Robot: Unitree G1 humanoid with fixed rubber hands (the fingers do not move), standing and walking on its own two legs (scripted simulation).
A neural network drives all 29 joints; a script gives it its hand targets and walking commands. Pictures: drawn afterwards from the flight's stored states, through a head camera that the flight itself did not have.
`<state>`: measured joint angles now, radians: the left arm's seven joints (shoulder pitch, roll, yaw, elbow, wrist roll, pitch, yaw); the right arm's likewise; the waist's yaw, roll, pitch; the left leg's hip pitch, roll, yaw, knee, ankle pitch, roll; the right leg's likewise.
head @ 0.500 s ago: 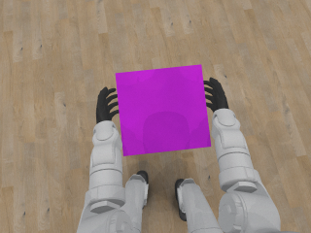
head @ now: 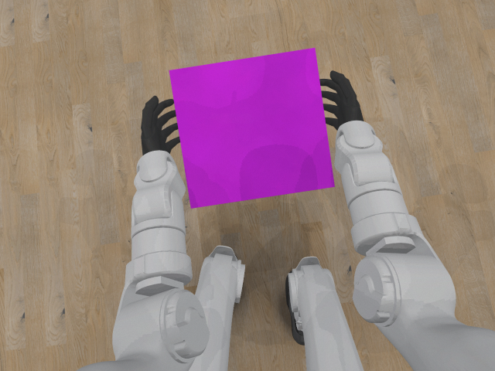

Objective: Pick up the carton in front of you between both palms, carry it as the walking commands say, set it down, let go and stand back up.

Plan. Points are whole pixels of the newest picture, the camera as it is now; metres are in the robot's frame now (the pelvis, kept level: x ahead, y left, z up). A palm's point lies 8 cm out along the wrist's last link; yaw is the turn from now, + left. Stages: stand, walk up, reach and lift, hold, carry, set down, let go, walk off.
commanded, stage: set down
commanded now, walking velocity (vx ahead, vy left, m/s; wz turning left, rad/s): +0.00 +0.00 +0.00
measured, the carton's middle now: (252, 138) +0.48 +0.05 -0.18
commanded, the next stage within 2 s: none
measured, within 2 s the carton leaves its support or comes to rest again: rests again in 1.38 s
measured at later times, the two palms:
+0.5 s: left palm (177, 159) +0.44 +0.20 -0.24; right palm (317, 122) +0.54 -0.08 -0.24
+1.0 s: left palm (184, 159) +0.46 +0.22 -0.34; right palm (303, 123) +0.57 -0.06 -0.35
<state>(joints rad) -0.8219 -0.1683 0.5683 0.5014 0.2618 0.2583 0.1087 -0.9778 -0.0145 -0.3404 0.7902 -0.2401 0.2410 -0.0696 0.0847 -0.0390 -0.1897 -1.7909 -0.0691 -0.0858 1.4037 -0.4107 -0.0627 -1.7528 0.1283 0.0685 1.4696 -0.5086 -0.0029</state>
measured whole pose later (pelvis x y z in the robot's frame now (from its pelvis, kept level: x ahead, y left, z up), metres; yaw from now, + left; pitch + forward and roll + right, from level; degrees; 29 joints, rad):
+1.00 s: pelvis -0.02 -0.01 -0.18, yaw +2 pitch +44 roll +6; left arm -1.30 -0.03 0.62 0.67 0.07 0.26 0.16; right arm -1.66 -0.35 0.07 1.21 -0.03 0.26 -0.09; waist 0.18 -0.01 0.27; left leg -2.25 -0.08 -0.03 2.03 -0.56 -0.11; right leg -2.23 0.17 0.05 2.14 -0.66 -0.01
